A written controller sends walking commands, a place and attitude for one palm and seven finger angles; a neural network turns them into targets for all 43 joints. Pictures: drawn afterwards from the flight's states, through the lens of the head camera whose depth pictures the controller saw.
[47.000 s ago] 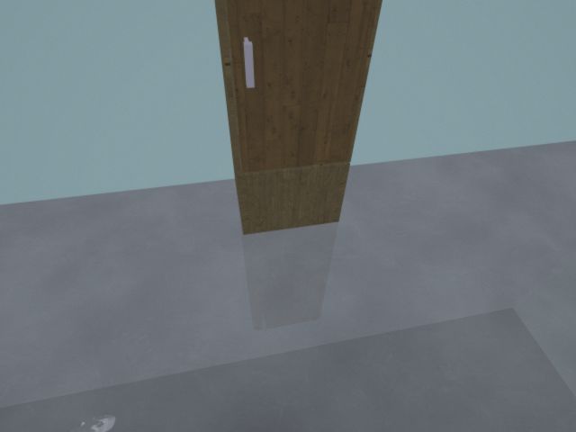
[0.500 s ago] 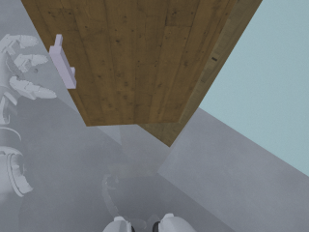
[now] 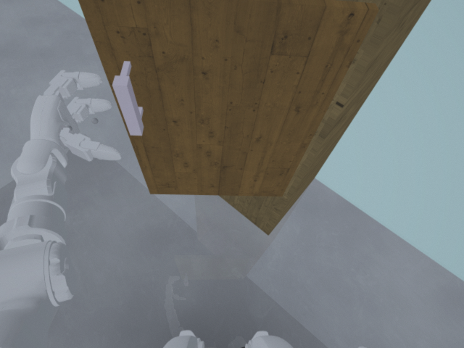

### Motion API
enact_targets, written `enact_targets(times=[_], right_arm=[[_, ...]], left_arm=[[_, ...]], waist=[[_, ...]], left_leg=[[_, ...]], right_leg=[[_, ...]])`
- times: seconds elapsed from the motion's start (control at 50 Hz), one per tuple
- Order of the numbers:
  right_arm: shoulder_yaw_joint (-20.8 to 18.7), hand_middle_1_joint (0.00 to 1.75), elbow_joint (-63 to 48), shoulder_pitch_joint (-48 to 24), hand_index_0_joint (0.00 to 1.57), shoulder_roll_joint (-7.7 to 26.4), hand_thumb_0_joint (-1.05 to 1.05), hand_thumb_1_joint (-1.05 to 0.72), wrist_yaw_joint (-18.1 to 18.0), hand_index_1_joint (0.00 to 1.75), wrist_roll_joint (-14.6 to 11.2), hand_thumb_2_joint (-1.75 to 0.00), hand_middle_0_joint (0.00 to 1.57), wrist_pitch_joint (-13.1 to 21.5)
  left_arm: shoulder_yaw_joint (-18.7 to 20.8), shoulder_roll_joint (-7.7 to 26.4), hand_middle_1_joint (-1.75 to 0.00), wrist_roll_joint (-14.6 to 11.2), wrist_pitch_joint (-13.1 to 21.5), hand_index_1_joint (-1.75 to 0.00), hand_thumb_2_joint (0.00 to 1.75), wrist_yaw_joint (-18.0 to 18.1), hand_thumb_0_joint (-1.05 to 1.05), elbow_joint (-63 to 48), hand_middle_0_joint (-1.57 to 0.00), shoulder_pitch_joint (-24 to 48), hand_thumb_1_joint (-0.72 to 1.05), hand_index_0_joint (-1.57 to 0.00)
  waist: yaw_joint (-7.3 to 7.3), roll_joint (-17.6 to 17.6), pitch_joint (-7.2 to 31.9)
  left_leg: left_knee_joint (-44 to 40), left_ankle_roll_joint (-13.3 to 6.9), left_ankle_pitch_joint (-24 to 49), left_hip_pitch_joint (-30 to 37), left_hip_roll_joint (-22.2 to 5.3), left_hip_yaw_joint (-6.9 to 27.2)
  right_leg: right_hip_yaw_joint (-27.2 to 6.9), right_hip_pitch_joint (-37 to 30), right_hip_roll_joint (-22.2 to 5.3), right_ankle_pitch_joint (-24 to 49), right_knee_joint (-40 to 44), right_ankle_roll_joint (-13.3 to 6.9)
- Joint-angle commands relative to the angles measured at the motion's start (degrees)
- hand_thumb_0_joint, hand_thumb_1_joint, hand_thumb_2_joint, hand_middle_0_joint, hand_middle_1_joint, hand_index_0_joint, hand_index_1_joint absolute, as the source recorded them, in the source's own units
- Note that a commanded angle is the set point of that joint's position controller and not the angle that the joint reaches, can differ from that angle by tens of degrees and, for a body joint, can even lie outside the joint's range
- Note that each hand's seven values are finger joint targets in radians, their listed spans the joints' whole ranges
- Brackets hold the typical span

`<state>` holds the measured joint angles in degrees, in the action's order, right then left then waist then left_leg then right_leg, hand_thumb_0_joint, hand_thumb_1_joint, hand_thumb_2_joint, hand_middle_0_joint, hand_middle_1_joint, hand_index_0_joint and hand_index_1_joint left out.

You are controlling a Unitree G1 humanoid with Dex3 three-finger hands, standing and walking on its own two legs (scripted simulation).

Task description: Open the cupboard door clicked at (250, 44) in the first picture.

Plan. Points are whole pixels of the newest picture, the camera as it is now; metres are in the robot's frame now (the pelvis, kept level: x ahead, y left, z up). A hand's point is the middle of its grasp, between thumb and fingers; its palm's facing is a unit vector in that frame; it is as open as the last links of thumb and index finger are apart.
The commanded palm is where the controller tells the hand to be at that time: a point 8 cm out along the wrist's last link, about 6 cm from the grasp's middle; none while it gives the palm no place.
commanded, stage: move the hooked fingers beside the handle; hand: left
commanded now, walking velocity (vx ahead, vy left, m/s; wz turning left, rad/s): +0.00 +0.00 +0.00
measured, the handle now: (131, 99) +0.52 +0.17 +0.09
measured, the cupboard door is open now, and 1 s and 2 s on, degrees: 41 41 41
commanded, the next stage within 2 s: slide the fingers in behind the handle in 0.30 s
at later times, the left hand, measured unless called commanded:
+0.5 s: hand (88, 122) +0.46 +0.22 +0.10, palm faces +0.01 -1.00 -0.01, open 14.0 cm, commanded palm +0.44 +0.26 +0.09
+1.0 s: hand (115, 117) +0.48 +0.19 +0.09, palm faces -0.01 -1.00 +0.00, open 14.0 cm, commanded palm +0.45 +0.23 +0.09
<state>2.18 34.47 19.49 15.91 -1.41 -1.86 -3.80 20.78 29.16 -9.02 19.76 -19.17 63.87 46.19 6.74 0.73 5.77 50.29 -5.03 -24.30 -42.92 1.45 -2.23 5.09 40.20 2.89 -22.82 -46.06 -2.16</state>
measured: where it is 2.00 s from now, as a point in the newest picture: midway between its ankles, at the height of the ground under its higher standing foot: outside the picture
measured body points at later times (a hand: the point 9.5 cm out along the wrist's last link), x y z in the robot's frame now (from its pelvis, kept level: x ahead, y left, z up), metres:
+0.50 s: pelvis -0.01 +0.00 +0.00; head +0.08 +0.02 +0.44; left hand +0.45 +0.28 +0.10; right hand -0.01 -0.28 -0.10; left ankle -0.01 +0.06 -0.70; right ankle -0.01 -0.10 -0.70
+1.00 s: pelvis +0.00 +0.00 +0.00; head +0.10 +0.02 +0.44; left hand +0.47 +0.24 +0.09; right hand +0.02 -0.26 -0.11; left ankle -0.01 +0.06 -0.70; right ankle -0.01 -0.10 -0.70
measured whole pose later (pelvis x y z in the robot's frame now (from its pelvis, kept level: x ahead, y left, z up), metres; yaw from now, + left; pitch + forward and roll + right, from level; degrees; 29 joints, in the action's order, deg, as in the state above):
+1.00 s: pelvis +0.00 +0.00 +0.00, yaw -1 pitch +17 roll -3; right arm 1.5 36.3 23.3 15.2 0.0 -1.4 -3.7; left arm 18.7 25.4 -8.7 21.3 -14.4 61.6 45.3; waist 7.2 1.7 6.4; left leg 50.8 -5.1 -24.9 -43.3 1.2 -2.8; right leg 4.4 40.9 3.2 -23.1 -46.5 -2.0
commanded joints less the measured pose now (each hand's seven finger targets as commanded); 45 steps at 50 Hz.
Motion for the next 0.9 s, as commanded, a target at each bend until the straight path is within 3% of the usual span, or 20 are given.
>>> enact_targets(times=[0.0, 0.02, 0.08, 0.12, 0.18, 0.22, 0.28, 0.32, 0.38, 0.4, 0.48, 0.56, 0.58, 0.64, 0.68, 0.74, 0.76, 0.78, 0.84, 0.88], right_arm=[[-3.7, 0.3, -1.71, 10.27, 0.2, 10.91, 0.0, -0.9, -1.24, 0.3, 0.04, -0.9, 0.2, 0.81], [-3.78, 0.3, -1.83, 10.28, 0.2, 10.96, 0.0, -0.9, -1.3, 0.3, 0.1, -0.9, 0.2, 0.88], [-3.77, 0.3, -2.2, 10.39, 0.2, 10.68, 0.0, -0.9, -1.11, 0.3, 0.25, -0.9, 0.2, 1.19], [-3.87, 0.3, -2.44, 10.52, 0.2, 10.86, 0.0, -0.9, -0.99, 0.3, 0.29, -0.9, 0.2, 1.03], [-3.81, 0.3, -2.63, 10.55, 0.2, 10.71, 0.0, -0.9, -1.14, 0.3, -0.15, -0.9, 0.2, 0.71], [-3.64, 0.3, -2.61, 10.36, 0.2, 11.0, 0.0, -0.9, -1.28, 0.3, -0.37, -0.9, 0.2, 0.33], [-3.6, 0.3, -2.94, 10.49, 0.2, 11.07, 0.0, -0.9, -1.64, 0.3, -0.36, -0.9, 0.2, 0.51], [-3.85, 0.3, -3.1, 10.78, 0.2, 11.4, 0.0, -0.9, -1.76, 0.3, -0.27, -0.9, 0.2, 0.64], [-3.98, 0.3, -2.86, 10.9, 0.2, 10.83, 0.0, -0.9, -1.66, 0.3, -0.13, -0.9, 0.2, 1.12], [-3.96, 0.3, -2.65, 11.17, 0.2, 10.94, 0.0, -0.9, -1.55, 0.3, -0.08, -0.9, 0.2, 1.08], [-3.97, 0.3, -1.96, 10.8, 0.2, 10.89, 0.0, -0.9, -1.53, 0.3, -0.33, -0.9, 0.2, 1.28], [-3.84, 0.3, -1.52, 10.25, 0.2, 10.77, 0.0, -0.9, -1.4, 0.3, -0.35, -0.9, 0.2, 1.58], [-3.9, 0.3, -1.7, 10.6, 0.2, 10.82, 0.0, -0.9, -1.4, 0.3, -0.26, -0.9, 0.2, 1.68], [-3.99, 0.3, -1.66, 10.88, 0.2, 11.2, 0.0, -0.9, -1.28, 0.3, -0.04, -0.9, 0.2, 1.86], [-3.97, 0.3, -1.67, 11.11, 0.2, 11.16, 0.0, -0.9, -1.19, 0.3, 0.07, -0.9, 0.2, 1.99], [-4.08, 0.3, -1.74, 11.06, 0.2, 10.83, 0.0, -0.9, -0.62, 0.3, 0.33, -0.9, 0.2, 2.08], [-4.1, 0.3, -1.74, 11.05, 0.2, 10.77, 0.0, -0.9, -0.45, 0.3, 0.43, -0.9, 0.2, 2.01], [-4.14, 0.3, -1.68, 11.37, 0.2, 10.59, 0.0, -0.9, -0.39, 0.3, 0.5, -0.9, 0.2, 1.91], [-4.5, 0.3, -2.06, 11.32, 0.2, 10.26, 0.0, -0.9, 0.18, 0.3, 0.54, -0.9, 0.2, 1.59], [-4.64, 0.3, -1.88, 11.35, 0.2, 9.83, 0.0, -0.9, 0.45, 0.3, 0.51, -0.9, 0.2, 1.44]], left_arm=[[2.54, 17.12, -1.2, -0.21, 4.53, -1.2, 0.3, 1.31, 0.0, -11.11, -0.3, 28.84, -0.5, -0.3], [3.54, 18.34, -1.2, -0.06, 4.91, -1.2, 0.3, 1.47, 0.0, -11.02, -0.3, 27.86, -0.5, -0.3], [3.07, 17.08, -1.2, -0.72, 6.09, -1.2, 0.3, 1.16, 0.0, -13.37, -0.3, 27.1, -0.5, -0.3], [5.25, 19.31, -1.2, -0.94, 5.99, -1.2, 0.3, 0.74, 0.0, -13.21, -0.3, 23.71, -0.5, -0.3], [3.78, 16.94, -1.2, -1.8, 4.59, -1.2, 0.3, -0.46, 0.0, -10.65, -0.3, 20.92, -0.5, -0.3], [3.16, 16.73, -1.2, -1.72, 3.07, -1.2, 0.3, -1.1, 0.0, -7.42, -0.3, 20.06, -0.5, -0.3], [2.98, 17.05, -1.2, -2.04, 3.16, -1.2, 0.3, -1.31, 0.0, -8.21, -0.3, 21.92, -0.5, -0.3], [5.58, 20.82, -1.2, -1.86, 4.42, -1.2, 0.3, -1.21, 0.0, -10.46, -0.3, 21.83, -0.5, -0.3], [5.32, 20.3, -1.2, -2.35, 7.17, -1.2, 0.3, -1.09, 0.0, -15.77, -0.3, 24.73, -0.5, -0.3], [5.47, 20.09, -1.2, -1.92, 7.37, -1.2, 0.3, -1.17, 0.0, -14.81, -0.3, 23.56, -0.5, -0.3], [3.71, 17.27, -1.2, -2.45, 6.12, -1.2, 0.3, -1.4, 0.0, -10.99, -0.3, 22.83, -0.5, -0.3], [-1.5, 11.81, -1.2, -1.8, 3.76, -1.2, 0.3, -1.08, 0.0, -9.22, -0.3, 25.48, -0.5, -0.3], [-0.55, 12.28, -1.2, -2.12, 3.82, -1.2, 0.3, -0.68, 0.0, -9.38, -0.3, 24.83, -0.5, -0.3], [0.43, 13.01, -1.2, -2.05, 4.12, -1.2, 0.3, 0.79, 0.0, -10.1, -0.3, 27.06, -0.5, -0.3], [1.8, 14.31, -1.2, -1.96, 4.96, -1.2, 0.3, 2.03, 0.0, -10.73, -0.3, 27.42, -0.5, -0.3], [0.84, 12.91, -1.2, -0.7, 5.69, -1.2, 0.3, 3.35, 0.0, -11.75, -0.3, 27.97, -0.5, -0.3], [1.75, 13.94, -1.2, -0.32, 5.86, -1.2, 0.3, 3.89, 0.0, -11.67, -0.3, 27.27, -0.5, -0.3], [1.02, 13.18, -1.2, -0.15, 6.23, -1.2, 0.3, 4.21, 0.0, -12.79, -0.3, 28.04, -0.5, -0.3], [0.56, 11.35, -1.2, 0.01, 6.26, -1.2, 0.3, 4.59, 0.0, -14.5, -0.3, 25.11, -0.5, -0.3], [-1.73, 8.13, -1.2, -0.48, 6.18, -1.2, 0.3, 4.68, 0.0, -16.1, -0.3, 25.4, -0.5, -0.3]], waist=[[2.63, 6.81, 22.26], [1.96, 7.0, 23.46], [1.43, 9.23, 26.74], [0.15, 9.24, 28.05], [0.68, 5.75, 23.87], [1.25, 3.21, 18.75], [1.57, 3.46, 16.25], [0.86, 5.19, 19.84], [1.01, 8.09, 24.58], [0.87, 8.13, 25.4], [1.65, 6.22, 21.01], [3.19, 8.14, 17.19], [2.53, 7.52, 17.43], [2.89, 4.67, 20.17], [2.38, 4.9, 21.09], [2.34, 6.86, 23.86], [1.57, 7.52, 23.82], [2.09, 7.71, 24.78], [1.05, 9.18, 27.51], [1.64, 9.25, 27.37]], left_leg=[[-4.22, 3.84, 25.62, 22.91, -3.4, 8.47], [-4.28, 4.02, 26.03, 22.9, -3.37, 8.48], [-4.12, 4.59, 29.75, 26.17, -3.62, 8.96], [-4.21, 4.76, 31.08, 25.84, -3.57, 8.53], [-4.94, 3.57, 28.43, 21.87, -3.32, 7.3], [-5.75, 2.85, 22.87, 17.41, -3.08, 6.47], [-6.25, 2.32, 19.26, 15.09, -2.78, 6.1], [-6.1, 2.5, 19.57, 16.23, -2.78, 5.86], [-5.48, 2.86, 22.52, 20.69, -2.99, 6.42], [-5.54, 3.12, 22.68, 21.88, -3.1, 6.87], [-5.72, 2.81, 20.16, 19.88, -3.07, 7.13], [-6.22, 3.09, 17.85, 20.65, -3.4, 7.99], [-6.11, 3.14, 19.02, 20.9, -3.4, 8.21], [-5.83, 3.2, 18.94, 20.95, -3.43, 8.6], [-5.35, 3.42, 20.96, 21.15, -3.45, 8.78], [-4.71, 4.14, 24.43, 23.71, -3.58, 9.07], [-4.56, 4.27, 24.86, 23.55, -3.56, 9.0], [-3.98, 4.33, 28.13, 24.79, -3.67, 9.07], [-3.51, 5.32, 33.91, 28.1, -4.19, 9.41], [-3.05, 5.37, 37.15, 29.27, -4.49, 9.66]], right_leg=[[-3.84, -0.27, -0.44, 15.87, 3.53, 0.67], [-3.83, -1.28, -0.51, 16.09, 3.36, 0.59], [-3.6, -1.72, -0.34, 17.16, 3.05, 0.38], [-3.85, -4.03, -0.19, 18.68, 3.27, 0.46], [-3.69, -5.33, -0.12, 19.1, 4.1, 0.58], [-3.96, -4.94, -0.17, 17.13, 5.09, 0.81], [-4.27, -4.98, -0.41, 15.12, 5.53, 0.54], [-4.96, -6.26, -0.37, 15.42, 5.3, 0.63], [-4.86, -6.43, -0.21, 16.46, 4.7, 0.46], [-4.74, -5.65, 0.08, 15.88, 4.58, 0.48], [-4.2, -3.88, 0.0, 13.7, 5.06, 0.38], [-3.6, 1.47, -0.18, 10.76, 5.4, 0.47], [-3.33, 1.12, -0.18, 11.08, 5.12, 0.19], [-3.64, 0.46, -0.15, 11.42, 4.72, 0.58], [-3.34, 0.03, -0.14, 12.51, 3.81, 0.37], [-3.46, 0.64, -0.12, 14.07, 3.13, 0.57], [-3.42, 0.45, -0.11, 14.03, 2.94, 0.47], [-3.22, 0.43, -0.01, 15.58, 2.47, 0.45], [-3.11, 0.5, 0.09, 17.46, 2.35, 0.6], [-2.87, 1.03, 0.28, 18.4, 2.3, 0.67]])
